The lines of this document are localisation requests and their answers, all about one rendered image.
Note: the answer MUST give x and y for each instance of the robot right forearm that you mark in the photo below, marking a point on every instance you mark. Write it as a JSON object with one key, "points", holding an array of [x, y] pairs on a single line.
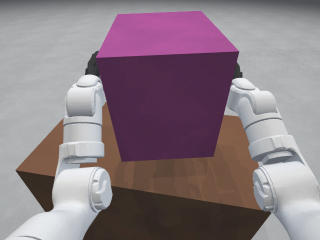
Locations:
{"points": [[269, 140]]}

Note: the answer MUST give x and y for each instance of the robot right upper arm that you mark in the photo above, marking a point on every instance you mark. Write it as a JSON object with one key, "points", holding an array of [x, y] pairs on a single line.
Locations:
{"points": [[289, 191]]}

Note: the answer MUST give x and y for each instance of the robot left upper arm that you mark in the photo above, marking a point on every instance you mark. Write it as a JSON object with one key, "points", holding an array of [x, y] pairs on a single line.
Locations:
{"points": [[79, 195]]}

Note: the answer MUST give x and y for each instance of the left robot hand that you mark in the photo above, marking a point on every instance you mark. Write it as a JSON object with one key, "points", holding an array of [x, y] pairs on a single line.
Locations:
{"points": [[92, 67]]}

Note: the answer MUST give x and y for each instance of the carton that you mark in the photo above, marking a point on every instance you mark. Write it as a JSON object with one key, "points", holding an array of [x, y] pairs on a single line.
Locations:
{"points": [[166, 77]]}

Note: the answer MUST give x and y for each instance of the pedestal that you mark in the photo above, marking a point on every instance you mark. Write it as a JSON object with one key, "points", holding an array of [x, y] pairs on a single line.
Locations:
{"points": [[202, 198]]}

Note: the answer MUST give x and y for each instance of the right robot hand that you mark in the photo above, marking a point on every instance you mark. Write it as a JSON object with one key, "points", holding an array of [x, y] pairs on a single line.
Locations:
{"points": [[237, 72]]}

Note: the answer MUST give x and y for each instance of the robot left forearm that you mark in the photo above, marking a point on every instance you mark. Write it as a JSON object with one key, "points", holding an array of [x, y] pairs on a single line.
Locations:
{"points": [[82, 121]]}

